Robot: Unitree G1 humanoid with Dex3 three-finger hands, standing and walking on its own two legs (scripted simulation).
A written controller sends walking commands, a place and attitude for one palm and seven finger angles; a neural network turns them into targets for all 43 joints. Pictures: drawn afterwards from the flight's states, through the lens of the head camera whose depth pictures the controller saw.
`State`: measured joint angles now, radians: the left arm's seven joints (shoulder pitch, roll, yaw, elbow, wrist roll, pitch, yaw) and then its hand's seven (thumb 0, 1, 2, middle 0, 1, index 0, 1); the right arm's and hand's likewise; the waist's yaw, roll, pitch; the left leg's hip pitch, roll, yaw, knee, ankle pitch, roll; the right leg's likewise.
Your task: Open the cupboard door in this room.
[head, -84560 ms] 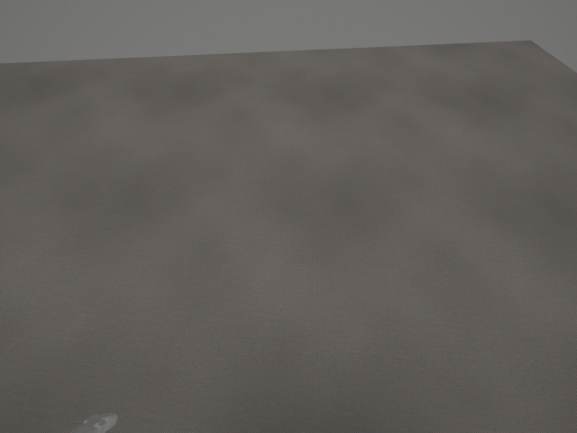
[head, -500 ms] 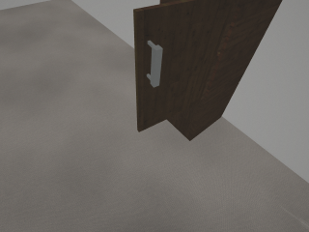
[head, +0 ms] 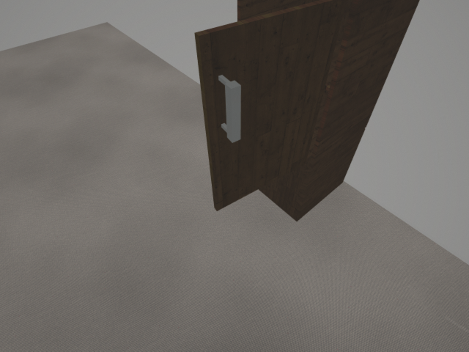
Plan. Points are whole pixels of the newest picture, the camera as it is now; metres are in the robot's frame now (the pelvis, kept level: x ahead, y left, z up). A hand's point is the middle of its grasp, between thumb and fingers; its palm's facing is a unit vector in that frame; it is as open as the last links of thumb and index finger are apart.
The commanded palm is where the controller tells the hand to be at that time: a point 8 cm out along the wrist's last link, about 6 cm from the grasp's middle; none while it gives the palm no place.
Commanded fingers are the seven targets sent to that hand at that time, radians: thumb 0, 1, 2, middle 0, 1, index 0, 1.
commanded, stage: let the arm hang, fingers relaxed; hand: left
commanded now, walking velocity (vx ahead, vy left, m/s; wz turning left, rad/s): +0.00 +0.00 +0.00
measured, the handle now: (228, 109) +0.62 +0.05 +0.08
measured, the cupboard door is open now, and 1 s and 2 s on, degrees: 82 82 82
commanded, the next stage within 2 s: look to check the result in 0.22 s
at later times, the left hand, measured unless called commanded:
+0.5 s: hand out of the picture +0.00 +0.17 -0.17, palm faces +0.05 -0.98 -0.21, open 7.4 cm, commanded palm none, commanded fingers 0.00 0.90 0.90 -0.20 -0.30 -0.20 -0.30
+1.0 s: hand out of the picture +0.04 +0.19 -0.17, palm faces +0.03 -0.97 -0.24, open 7.4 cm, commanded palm none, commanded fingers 0.00 0.90 0.90 -0.20 -0.30 -0.20 -0.30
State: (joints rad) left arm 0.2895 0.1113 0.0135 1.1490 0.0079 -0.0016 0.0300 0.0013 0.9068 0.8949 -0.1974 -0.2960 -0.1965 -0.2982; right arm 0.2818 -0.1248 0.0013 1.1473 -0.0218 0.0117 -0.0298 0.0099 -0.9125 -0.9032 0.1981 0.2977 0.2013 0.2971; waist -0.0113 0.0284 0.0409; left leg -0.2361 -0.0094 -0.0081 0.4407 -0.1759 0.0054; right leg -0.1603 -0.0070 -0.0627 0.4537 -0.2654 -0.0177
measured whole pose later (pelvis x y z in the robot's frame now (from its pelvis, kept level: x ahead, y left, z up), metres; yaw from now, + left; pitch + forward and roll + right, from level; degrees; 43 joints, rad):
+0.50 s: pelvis +0.01 +0.00 +0.00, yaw +0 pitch -2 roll +0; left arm 0.28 0.15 0.02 1.15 0.01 0.00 0.03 0.00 0.91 0.89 -0.20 -0.30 -0.20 -0.30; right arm 0.26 -0.15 0.00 1.15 -0.02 0.01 -0.03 0.01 -0.91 -0.90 0.20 0.30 0.20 0.30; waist -0.01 0.02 0.06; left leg -0.22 -0.01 -0.02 0.43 -0.18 0.00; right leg -0.13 -0.01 -0.07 0.42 -0.26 -0.02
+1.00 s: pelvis +0.02 -0.01 +0.00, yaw +0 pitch -2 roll +0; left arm 0.22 0.19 0.02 1.14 0.01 -0.01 0.02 0.00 0.91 0.89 -0.20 -0.30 -0.20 -0.30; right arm 0.19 -0.20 0.00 1.15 -0.02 0.00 -0.03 0.01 -0.91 -0.90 0.20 0.30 0.20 0.30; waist -0.01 0.02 0.06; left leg -0.18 0.00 -0.02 0.39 -0.18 0.00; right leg -0.10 0.00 -0.07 0.38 -0.26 -0.02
